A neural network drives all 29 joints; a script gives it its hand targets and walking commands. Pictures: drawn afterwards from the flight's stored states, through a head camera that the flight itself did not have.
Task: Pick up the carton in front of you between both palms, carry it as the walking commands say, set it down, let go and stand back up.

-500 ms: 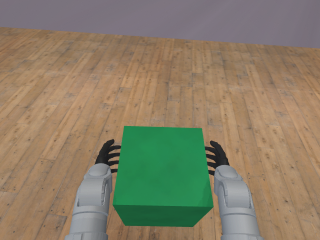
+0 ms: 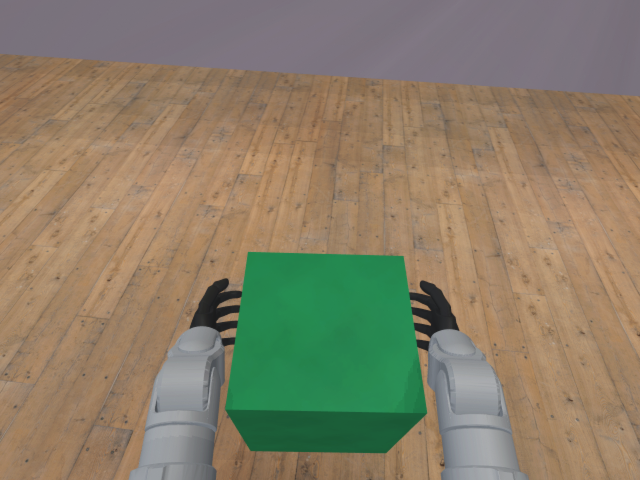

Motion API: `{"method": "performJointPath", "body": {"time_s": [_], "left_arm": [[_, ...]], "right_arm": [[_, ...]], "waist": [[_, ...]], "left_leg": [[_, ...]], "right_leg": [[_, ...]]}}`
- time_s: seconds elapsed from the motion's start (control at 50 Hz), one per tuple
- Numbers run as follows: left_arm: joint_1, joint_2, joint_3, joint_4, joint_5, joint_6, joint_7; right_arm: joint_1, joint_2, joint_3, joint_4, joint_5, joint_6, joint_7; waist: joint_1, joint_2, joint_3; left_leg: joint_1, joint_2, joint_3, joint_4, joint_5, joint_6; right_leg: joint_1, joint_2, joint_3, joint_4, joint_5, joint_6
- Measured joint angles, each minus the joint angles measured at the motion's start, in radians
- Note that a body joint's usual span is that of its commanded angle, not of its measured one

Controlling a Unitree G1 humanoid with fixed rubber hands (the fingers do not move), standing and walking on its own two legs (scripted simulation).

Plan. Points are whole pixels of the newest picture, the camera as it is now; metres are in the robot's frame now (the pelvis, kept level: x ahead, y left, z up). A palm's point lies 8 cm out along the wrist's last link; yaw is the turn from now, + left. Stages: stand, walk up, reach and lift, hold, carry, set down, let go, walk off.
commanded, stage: hold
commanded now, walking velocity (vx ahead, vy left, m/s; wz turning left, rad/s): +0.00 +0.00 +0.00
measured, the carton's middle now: (322, 360) +0.30 +0.00 -0.05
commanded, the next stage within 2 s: set down in 0.80 s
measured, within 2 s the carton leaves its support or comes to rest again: neither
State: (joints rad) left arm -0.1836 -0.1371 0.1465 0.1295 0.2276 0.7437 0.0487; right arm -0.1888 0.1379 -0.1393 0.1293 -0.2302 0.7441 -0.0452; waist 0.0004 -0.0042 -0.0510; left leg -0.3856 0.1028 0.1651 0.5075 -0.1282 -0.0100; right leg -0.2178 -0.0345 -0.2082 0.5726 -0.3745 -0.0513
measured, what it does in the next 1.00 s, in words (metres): shifts its weight, turning right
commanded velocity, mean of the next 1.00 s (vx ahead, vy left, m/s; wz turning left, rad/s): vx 0.00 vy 0.00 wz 0.00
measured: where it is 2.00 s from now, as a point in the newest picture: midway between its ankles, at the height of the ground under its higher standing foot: outside the picture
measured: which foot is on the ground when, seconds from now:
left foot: down 0.00-1.00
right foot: down 0.00-1.00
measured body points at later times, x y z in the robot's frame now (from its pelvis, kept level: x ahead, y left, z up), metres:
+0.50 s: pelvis +0.00 +0.06 +0.01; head -0.04 +0.09 +0.46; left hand +0.33 +0.13 +0.04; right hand +0.25 -0.16 +0.05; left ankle +0.09 +0.17 -0.73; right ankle -0.04 -0.07 -0.73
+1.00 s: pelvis +0.01 +0.08 +0.01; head -0.01 +0.10 +0.46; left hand +0.35 +0.14 +0.03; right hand +0.27 -0.15 +0.04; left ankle +0.09 +0.17 -0.73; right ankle -0.04 -0.07 -0.73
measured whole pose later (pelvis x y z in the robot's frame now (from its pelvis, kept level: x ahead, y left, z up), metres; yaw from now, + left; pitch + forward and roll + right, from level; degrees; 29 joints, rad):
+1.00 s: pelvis +0.01 +0.08 +0.01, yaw -17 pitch -5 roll +0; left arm -0.35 -0.17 0.31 0.37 0.35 0.68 0.00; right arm -0.37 0.18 -0.34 0.43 -0.34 0.64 0.00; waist 0.03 -0.05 0.02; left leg -0.16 -0.04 -0.03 0.41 -0.16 0.02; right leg -0.09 0.00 0.17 0.44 -0.26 0.03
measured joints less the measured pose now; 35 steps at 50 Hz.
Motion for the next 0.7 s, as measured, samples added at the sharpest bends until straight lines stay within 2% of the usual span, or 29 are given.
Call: {"method": "performJointPath", "body": {"time_s": [0.02,0.1,0.14,0.2,0.28,0.36,0.5,0.7], "left_arm": [[0.003,0.000,0.000,-0.004,0.002,-0.004,0.001],[0.050,0.006,0.007,-0.033,-0.003,-0.028,-0.003],[0.052,0.006,0.008,-0.018,-0.004,-0.035,-0.007],[0.028,0.004,0.006,0.023,0.007,-0.042,-0.011],[-0.018,-0.003,0.014,0.082,0.035,-0.042,-0.018],[-0.055,-0.010,0.036,0.127,0.062,-0.039,-0.019],[-0.068,-0.012,0.064,0.142,0.075,-0.024,-0.023],[-0.081,-0.015,0.074,0.144,0.073,-0.014,-0.035]], "right_arm": [[-0.002,0.001,-0.001,0.009,0.001,-0.010,0.002],[-0.003,0.001,0.017,0.063,-0.014,-0.064,0.017],[-0.002,0.001,0.010,0.080,-0.015,-0.072,0.020],[0.000,0.000,-0.009,0.087,-0.012,-0.072,0.017],[-0.015,0.002,-0.041,0.105,-0.010,-0.064,0.013],[-0.046,0.008,-0.072,0.147,-0.018,-0.064,0.023],[-0.083,0.016,-0.097,0.203,-0.045,-0.067,0.047],[-0.100,0.021,-0.123,0.222,-0.069,-0.072,0.063]], "waist": [[0.005,-0.005,0.018],[0.027,-0.014,0.080],[0.018,-0.004,0.090],[-0.005,0.000,0.096],[-0.015,-0.009,0.088],[-0.010,-0.025,0.076],[0.004,-0.041,0.059],[0.010,-0.042,0.051]], "left_leg": [[0.025,-0.013,-0.019,-0.017,0.015,0.005],[0.139,-0.062,-0.184,-0.098,0.029,0.004],[0.178,-0.067,-0.238,-0.117,0.031,0.002],[0.211,-0.072,-0.265,-0.124,0.003,-0.020],[0.235,-0.083,-0.266,-0.118,-0.010,-0.026],[0.247,-0.094,-0.251,-0.117,-0.010,-0.031],[0.247,-0.118,-0.221,-0.119,-0.008,0.001],[0.244,-0.148,-0.198,-0.113,-0.014,0.034]], "right_leg": [[0.017,0.001,0.009,-0.007,0.004,-0.004],[0.104,0.039,0.114,-0.102,0.066,-0.002],[0.135,0.058,0.149,-0.138,0.091,0.003],[0.155,0.070,0.190,-0.150,0.105,0.011],[0.164,0.073,0.242,-0.148,0.113,0.027],[0.165,0.068,0.279,-0.149,0.120,0.044],[0.167,0.043,0.315,-0.170,0.135,0.073],[0.163,0.022,0.354,-0.172,0.129,0.063]]}}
